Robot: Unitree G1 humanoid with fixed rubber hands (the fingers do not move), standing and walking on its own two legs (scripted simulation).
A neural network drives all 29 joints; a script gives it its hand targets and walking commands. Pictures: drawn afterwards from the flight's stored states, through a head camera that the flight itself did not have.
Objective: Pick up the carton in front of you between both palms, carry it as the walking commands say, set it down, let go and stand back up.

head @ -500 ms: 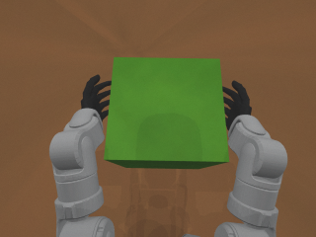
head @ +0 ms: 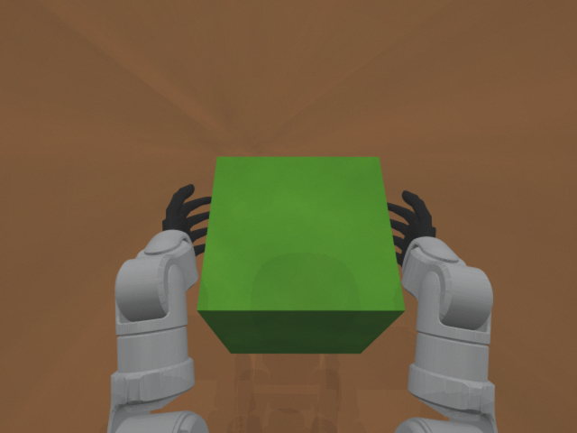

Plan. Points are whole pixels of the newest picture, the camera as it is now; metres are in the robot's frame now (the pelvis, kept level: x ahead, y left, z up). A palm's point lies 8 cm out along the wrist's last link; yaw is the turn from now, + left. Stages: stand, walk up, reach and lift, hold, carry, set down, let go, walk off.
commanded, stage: carry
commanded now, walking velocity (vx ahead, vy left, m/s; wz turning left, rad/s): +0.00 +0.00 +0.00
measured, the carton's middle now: (296, 266) +0.34 +0.00 +0.03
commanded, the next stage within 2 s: none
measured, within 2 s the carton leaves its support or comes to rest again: neither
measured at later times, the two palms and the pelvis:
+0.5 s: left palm (191, 234) +0.33 +0.13 +0.12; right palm (432, 237) +0.33 -0.17 +0.12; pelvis +0.01 -0.02 -0.03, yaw +0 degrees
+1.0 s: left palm (223, 103) +0.57 +0.12 +0.14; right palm (411, 119) +0.54 -0.18 +0.15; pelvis +0.21 +0.01 +0.01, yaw -2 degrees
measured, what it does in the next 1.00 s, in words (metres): walks ahead: left foot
